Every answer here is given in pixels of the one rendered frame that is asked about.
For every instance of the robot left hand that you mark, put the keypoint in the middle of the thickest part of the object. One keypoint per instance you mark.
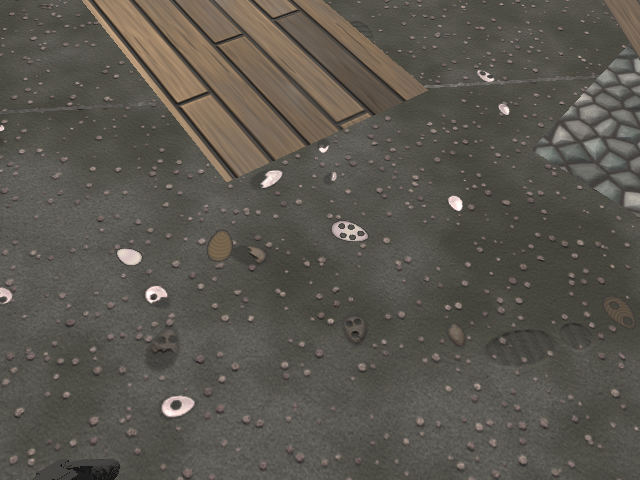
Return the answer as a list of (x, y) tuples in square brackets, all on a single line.
[(92, 469)]

